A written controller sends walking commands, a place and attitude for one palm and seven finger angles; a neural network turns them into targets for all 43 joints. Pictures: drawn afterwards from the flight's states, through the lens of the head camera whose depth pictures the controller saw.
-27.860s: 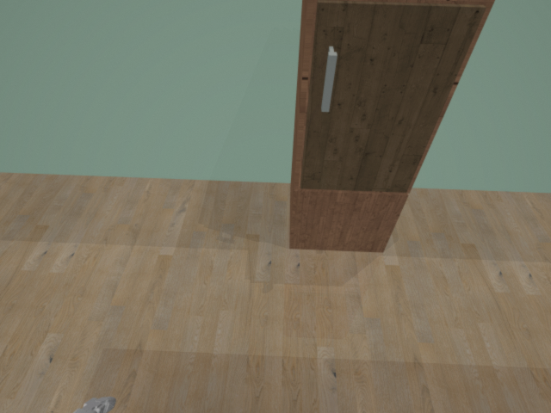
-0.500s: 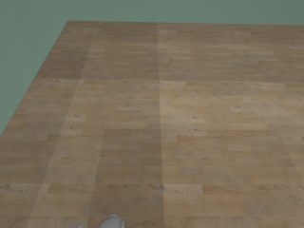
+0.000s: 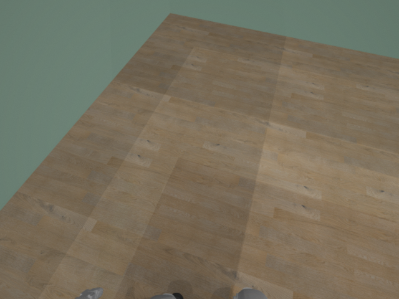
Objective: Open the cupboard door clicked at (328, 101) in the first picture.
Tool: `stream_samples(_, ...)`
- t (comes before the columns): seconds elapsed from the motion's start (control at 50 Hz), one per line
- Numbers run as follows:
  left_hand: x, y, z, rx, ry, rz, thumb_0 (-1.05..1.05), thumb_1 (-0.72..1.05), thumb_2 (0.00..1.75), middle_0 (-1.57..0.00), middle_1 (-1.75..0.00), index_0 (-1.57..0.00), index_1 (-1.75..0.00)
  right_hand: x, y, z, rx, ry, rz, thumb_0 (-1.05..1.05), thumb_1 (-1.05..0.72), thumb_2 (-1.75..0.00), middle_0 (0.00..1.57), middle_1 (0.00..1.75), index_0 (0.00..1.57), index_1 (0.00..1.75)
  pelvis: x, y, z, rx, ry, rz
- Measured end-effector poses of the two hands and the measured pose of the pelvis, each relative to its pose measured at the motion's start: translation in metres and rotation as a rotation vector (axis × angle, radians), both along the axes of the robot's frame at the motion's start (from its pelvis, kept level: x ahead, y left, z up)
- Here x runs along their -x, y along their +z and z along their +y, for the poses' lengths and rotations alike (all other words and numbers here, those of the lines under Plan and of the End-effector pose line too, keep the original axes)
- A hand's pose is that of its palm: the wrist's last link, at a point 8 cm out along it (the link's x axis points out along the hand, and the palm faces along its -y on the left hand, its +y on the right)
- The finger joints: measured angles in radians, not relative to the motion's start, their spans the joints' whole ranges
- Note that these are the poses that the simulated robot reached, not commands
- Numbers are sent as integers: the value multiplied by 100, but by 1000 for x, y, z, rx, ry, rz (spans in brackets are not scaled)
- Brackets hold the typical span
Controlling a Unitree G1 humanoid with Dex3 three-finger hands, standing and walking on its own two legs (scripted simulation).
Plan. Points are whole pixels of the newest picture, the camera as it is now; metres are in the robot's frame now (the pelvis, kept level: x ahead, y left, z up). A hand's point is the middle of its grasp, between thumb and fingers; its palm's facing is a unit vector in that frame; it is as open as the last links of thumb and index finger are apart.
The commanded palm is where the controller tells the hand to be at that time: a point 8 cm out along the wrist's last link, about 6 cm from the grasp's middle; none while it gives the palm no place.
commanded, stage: turn to face it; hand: left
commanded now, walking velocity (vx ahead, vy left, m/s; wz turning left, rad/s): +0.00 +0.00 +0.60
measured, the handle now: out of the picture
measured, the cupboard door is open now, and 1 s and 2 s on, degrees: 50 50 50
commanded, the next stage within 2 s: none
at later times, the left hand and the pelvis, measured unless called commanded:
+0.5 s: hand out of the picture +0.00 +0.14 -0.18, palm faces +0.35 -0.91 -0.22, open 7.4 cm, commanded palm none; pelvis +0.03 -0.05 -0.02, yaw +20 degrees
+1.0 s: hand out of the picture +0.00 +0.10 -0.15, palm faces +0.59 -0.76 -0.27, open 7.4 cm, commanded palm none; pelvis +0.06 -0.10 +0.00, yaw +39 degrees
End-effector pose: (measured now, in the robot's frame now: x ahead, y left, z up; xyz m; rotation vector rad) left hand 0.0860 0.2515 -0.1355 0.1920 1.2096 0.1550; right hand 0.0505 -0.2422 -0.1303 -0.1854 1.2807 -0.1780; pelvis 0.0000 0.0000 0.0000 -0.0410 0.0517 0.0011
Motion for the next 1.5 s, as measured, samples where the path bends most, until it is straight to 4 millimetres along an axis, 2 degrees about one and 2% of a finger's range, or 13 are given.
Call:
stream_samples(0.14,3,7,-26,-58,65,-48,0,90,90,-20,-30,-19,-30,-30,-16,-43,-23,49,0,0,-90,-90,21,30,20,30,-10,-9,-41,-35,92,9)
stream_samples(0.28,39,17,-58,-53,173,0,0,90,90,-20,-30,-20,-30,-79,-9,-72,-10,151,-2,0,-91,-90,20,30,20,30,-22,1,-60,-73,199,-16)
stream_samples(0.4,74,7,-74,-6,273,45,0,90,90,-21,-30,-20,-30,-132,0,-57,-4,288,-41,0,-91,-90,20,30,19,30,-29,1,-65,-97,282,-24)
stream_samples(0.54,121,-24,-58,17,405,114,0,90,90,-21,-30,-20,-30,-188,0,-11,8,444,-171,0,-91,-90,20,30,20,30,-29,-19,-53,-78,377,-34)
stream_samples(0.64,118,-12,-47,-18,463,72,1,90,90,-20,-30,-20,-30,-188,6,-2,1,501,-157,0,-91,-90,20,30,20,30,-30,-11,-60,-59,430,-40)
stream_samples(0.74,103,7,-50,-58,493,-9,1,90,90,-20,-30,-20,-30,-187,-2,-9,-25,535,-102,0,-90,-90,21,30,20,30,-36,-7,-74,-46,487,-36)
stream_samples(0.86,100,14,-77,-113,542,-50,0,90,90,-20,-30,-20,-30,-202,-24,-28,-51,563,-44,0,-90,-90,21,30,20,30,-51,-15,-98,-64,567,-24)
stream_samples(0.96,114,18,-111,-67,618,-4,0,90,90,-20,-30,-20,-30,-219,-14,-30,-40,617,-10,0,-91,-90,20,30,20,30,-58,-3,-103,-82,642,-18)
stream_samples(1.1,141,4,-138,11,732,17,0,91,90,-21,-30,-20,-30,-241,-1,2,-17,741,-13,0,-91,-90,20,30,20,30,-60,0,-99,-84,744,-11)
stream_samples(1.2,181,-23,-139,53,833,45,0,91,90,-21,-30,-20,-30,-255,0,47,-6,851,-95,0,-91,-90,20,30,20,30,-50,-15,-88,-62,815,-17)
stream_samples(1.26,197,-25,-135,56,868,84,0,91,90,-21,-30,-20,-30,-254,7,63,-7,892,-128,0,-91,-90,20,30,20,30,-46,-13,-86,-54,836,-20)
stream_samples(1.38,200,-6,-118,13,916,31,1,91,90,-20,-30,-20,-30,-247,14,69,1,937,-103,0,-91,-90,21,30,20,30,-46,-1,-85,-34,896,-14)
stream_samples(1.5,187,9,-112,-44,948,-19,1,90,90,-20,-30,-19,-30,-247,5,59,-3,968,-34,0,-90,-90,21,30,20,30,-57,2,-92,-29,962,0)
